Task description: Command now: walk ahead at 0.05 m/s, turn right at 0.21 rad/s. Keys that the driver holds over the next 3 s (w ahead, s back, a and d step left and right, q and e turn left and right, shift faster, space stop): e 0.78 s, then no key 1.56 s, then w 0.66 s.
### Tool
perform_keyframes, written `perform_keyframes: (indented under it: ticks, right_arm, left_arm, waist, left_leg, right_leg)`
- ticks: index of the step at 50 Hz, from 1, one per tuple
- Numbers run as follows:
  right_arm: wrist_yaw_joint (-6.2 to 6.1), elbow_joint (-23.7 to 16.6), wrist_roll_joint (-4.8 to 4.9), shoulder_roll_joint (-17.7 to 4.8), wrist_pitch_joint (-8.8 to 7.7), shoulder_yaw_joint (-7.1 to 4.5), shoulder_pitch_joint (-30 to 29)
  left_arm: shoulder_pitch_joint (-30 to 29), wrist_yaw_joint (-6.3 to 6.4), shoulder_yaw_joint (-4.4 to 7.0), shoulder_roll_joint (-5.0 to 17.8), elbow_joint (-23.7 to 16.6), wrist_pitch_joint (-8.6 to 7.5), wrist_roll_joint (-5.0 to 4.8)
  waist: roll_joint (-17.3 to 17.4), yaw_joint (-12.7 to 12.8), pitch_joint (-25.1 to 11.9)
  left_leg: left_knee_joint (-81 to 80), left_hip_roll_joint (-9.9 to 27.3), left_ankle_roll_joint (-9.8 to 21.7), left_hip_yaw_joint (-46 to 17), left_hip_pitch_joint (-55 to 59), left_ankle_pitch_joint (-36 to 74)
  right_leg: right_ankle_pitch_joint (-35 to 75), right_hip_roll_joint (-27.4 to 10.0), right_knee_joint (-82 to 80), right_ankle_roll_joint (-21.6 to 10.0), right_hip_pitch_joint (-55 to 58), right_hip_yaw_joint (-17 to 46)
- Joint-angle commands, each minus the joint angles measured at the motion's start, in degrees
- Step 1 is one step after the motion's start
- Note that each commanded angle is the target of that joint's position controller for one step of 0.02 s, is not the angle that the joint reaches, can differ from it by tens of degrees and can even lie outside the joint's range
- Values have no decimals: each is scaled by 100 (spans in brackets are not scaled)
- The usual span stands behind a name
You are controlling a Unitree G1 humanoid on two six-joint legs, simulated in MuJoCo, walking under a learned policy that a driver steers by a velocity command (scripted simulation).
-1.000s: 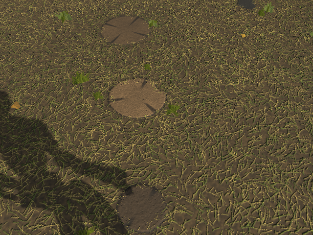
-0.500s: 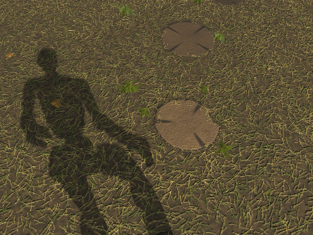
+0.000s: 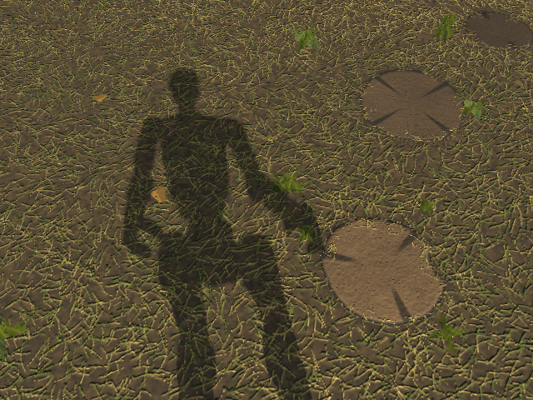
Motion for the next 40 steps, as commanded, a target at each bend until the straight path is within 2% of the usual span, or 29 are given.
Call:
perform_keyframes:
  ticks: [1, 2, 3, 4, 5, 6, 7, 8, 10, 12, 14, 16, 17, 18, 19, 20, 21, 22, 23, 24, 25, 26, 28, 32, 35, 38, 40]
  right_arm:
    - [-4, -63, -8, -547, -73, -197, 695]
    - [4, -97, -42, -626, -92, -221, 626]
    - [-11, -150, -108, -794, -111, -260, 668]
    - [-15, -82, -152, -1080, -100, -353, 653]
    - [-16, -126, -183, -1017, -117, -350, 574]
    - [-43, -254, -232, -990, -157, -339, 248]
    - [-78, -336, -231, -890, -212, -309, 140]
    - [-101, -356, -144, -847, -262, -294, 4]
    - [-101, -336, -12, -794, -285, -282, -136]
    - [-86, -269, 6, -871, -210, -323, -70]
    - [-81, -245, -1, -994, -125, -375, -15]
    - [-60, -197, 44, -1113, -93, -415, 69]
    - [-48, -185, 95, -1142, -105, -421, 33]
    - [-38, -174, 160, -1139, -131, -417, -53]
    - [-12, -86, 178, -1022, -185, -387, 106]
    - [34, -22, 38, -835, -250, -344, 406]
    - [49, -407, -242, -427, -299, -182, 156]
    - [29, -445, -128, -696, -316, -249, -360]
    - [21, -455, 20, -813, -287, -288, -429]
    - [-23, -357, 24, -823, -258, -308, -351]
    - [-82, -312, -28, -877, -229, -336, -336]
    - [-97, -296, -48, -894, -211, -356, -266]
    - [-64, -261, -27, -745, -223, -329, -84]
    - [-18, -310, -21, -566, -252, -247, -244]
    - [43, -352, 10, -621, -292, -253, -307]
    - [111, -383, 48, -687, -372, -282, -265]
    - [162, -331, 58, -684, -433, -299, -19]
  left_arm:
    - [-431, 95, 334, 1181, -492, 14, -119]
    - [-373, 125, 322, 1115, -479, 35, -147]
    - [-332, 138, 295, 1015, -489, 28, -128]
    - [-374, 133, 278, 847, -606, 6, -117]
    - [-421, 125, 278, 863, -623, -15, -116]
    - [-297, 105, 326, 906, -591, -36, -100]
    - [-151, 105, 411, 1042, -503, -10, -100]
    - [56, 112, 460, 1077, -432, 43, -109]
    - [158, 114, 396, 810, -410, 156, -137]
    - [-69, 58, 309, 637, -554, 197, -159]
    - [-269, -36, 264, 617, -730, 209, -180]
    - [-251, -117, 310, 782, -823, 229, -182]
    - [-139, -137, 341, 841, -819, 243, -170]
    - [80, -136, 376, 871, -763, 253, -144]
    - [326, -87, 441, 989, -694, 258, -107]
    - [571, 5, 583, 1424, -720, 256, -110]
    - [641, 58, 714, 2199, -875, 229, 25]
    - [918, 1, 594, 1790, -854, 107, 146]
    - [642, -3, 531, 1639, -851, 12, 129]
    - [336, 40, 514, 1502, -854, -22, 14]
    - [83, 88, 467, 1373, -896, 2, -81]
    - [-68, 136, 433, 1334, -930, 40, -97]
    - [-113, 195, 423, 1310, -980, 100, -50]
    - [-35, 272, 464, 1372, -1000, 160, -77]
    - [-74, 253, 491, 1426, -1042, 205, -58]
    - [-111, 210, 499, 1430, -1077, 245, -84]
    - [-235, 212, 480, 1385, -1110, 278, -123]
  waist:
    - [-868, -360, -929]
    - [-785, -369, -881]
    - [-541, -383, -886]
    - [466, -237, -659]
    - [1054, -291, -511]
    - [1334, -268, -465]
    - [1123, -262, -507]
    - [842, -166, -532]
    - [652, -120, -515]
    - [800, -255, -537]
    - [993, -382, -662]
    - [1062, -405, -724]
    - [1041, -332, -731]
    - [974, -177, -746]
    - [761, -82, -799]
    - [-184, -70, -1025]
    - [-1877, -103, -1145]
    - [-1075, 375, -1611]
    - [-757, 215, -1250]
    - [-499, 59, -1016]
    - [-429, -20, -860]
    - [-516, -134, -836]
    - [-635, -223, -924]
    - [-708, -112, -923]
    - [-851, -56, -822]
    - [-930, -35, -796]
    - [-928, -176, -872]
  left_leg:
    - [-1051, -192, 235, 291, 707, 901]
    - [-1247, -63, 383, 219, 994, 1072]
    - [-1348, 402, 607, -100, 1354, 1120]
    - [-1575, 852, 947, -559, 1104, 675]
    - [-2011, 1395, 1314, -1135, 883, 925]
    - [-2130, 1923, 1612, -1500, 888, 1842]
    - [-2018, 2090, 1761, -1484, 996, 2896]
    - [-1850, 2091, 1738, -1269, 1152, 3605]
    - [-1632, 1839, 1532, -663, 1469, 4256]
    - [-1579, 1622, 1452, -210, 1535, 4294]
    - [-1536, 1586, 1429, 64, 1425, 4221]
    - [-1411, 1692, 1409, 113, 1419, 4061]
    - [-1277, 1720, 1347, 159, 1362, 3928]
    - [-1027, 1680, 1205, 290, 1184, 3722]
    - [-568, 1508, 941, 523, 855, 3297]
    - [568, 1115, 425, 1004, -27, 2052]
    - [2191, 155, -139, 1107, -1829, -1503]
    - [3115, 96, -119, 127, -1926, -1895]
    - [3343, 201, -39, 31, -2052, -1483]
    - [3160, 299, 1, 18, -2080, -990]
    - [2896, 357, -11, -20, -2072, -604]
    - [2748, 323, -41, -10, -1747, -313]
    - [2406, 147, -110, 80, -1454, 48]
    - [1174, 16, -189, 24, -1160, 321]
    - [572, -87, -156, -10, -766, 324]
    - [-8, -174, -64, -28, -471, 257]
    - [-778, -168, 53, 37, -66, 600]
  right_leg:
    - [-472, -1159, -937, -845, 553, 1797]
    - [-916, -1042, -896, -671, 240, 1758]
    - [-1259, -883, -644, -460, -224, 1595]
    - [-1693, -334, -124, -164, -644, 771]
    - [-1785, 60, 690, 47, -774, 170]
    - [-2175, 80, 1725, 177, -956, -107]
    - [-2563, -26, 2697, 300, -1147, -61]
    - [-2549, -112, 3267, 394, -1338, 40]
    - [-2222, -286, 3341, 550, -1584, -15]
    - [-1865, -373, 2768, 655, -1367, -327]
    - [-1661, -384, 2063, 632, -787, -572]
    - [-1524, -321, 1477, 527, -391, -757]
    - [-1276, -274, 1081, 437, -155, -847]
    - [-769, -178, 487, 303, 262, -961]
    - [-157, -67, -84, 126, 887, -865]
    - [1682, -640, -332, -200, 1958, 125]
    - [3807, -2364, -384, -1499, 2658, 2589]
    - [3439, -2584, -540, -2081, 2506, 2840]
    - [2959, -2297, -565, -1865, 2247, 2290]
    - [2285, -1940, -580, -1519, 2003, 1898]
    - [1895, -1760, -619, -1299, 1800, 1736]
    - [1769, -1573, -682, -1205, 1461, 1567]
    - [1600, -1375, -735, -1177, 1280, 1436]
    - [738, -1253, -733, -1150, 1212, 1643]
    - [147, -1205, -754, -1140, 908, 1983]
    - [188, -1178, -644, -1094, 928, 2403]
    - [400, -1094, -415, -959, 1000, 2500]
Next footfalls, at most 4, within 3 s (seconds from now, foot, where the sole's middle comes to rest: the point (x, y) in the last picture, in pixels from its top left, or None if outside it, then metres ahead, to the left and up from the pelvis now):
0.04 left None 0.05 0.14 -0.77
0.40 right None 0.06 -0.13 -0.77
0.84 left None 0.15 0.07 -0.77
1.16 right None -0.02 -0.14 -0.77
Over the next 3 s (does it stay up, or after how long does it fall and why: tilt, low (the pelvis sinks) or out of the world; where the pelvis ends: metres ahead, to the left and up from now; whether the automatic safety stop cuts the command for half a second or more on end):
stays up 0.22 -0.13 -0.01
